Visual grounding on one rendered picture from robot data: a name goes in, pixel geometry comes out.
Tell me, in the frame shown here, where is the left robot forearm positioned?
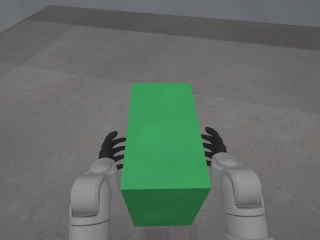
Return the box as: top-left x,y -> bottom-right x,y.
68,157 -> 120,240

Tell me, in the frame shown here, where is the right robot hand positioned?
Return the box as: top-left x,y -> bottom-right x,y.
201,127 -> 227,167

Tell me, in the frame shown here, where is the right robot forearm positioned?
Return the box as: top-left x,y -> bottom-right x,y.
210,152 -> 274,240

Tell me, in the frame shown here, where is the carton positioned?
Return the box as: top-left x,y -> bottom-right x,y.
120,83 -> 212,227

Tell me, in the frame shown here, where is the left robot hand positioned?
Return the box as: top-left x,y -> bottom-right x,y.
98,131 -> 126,170

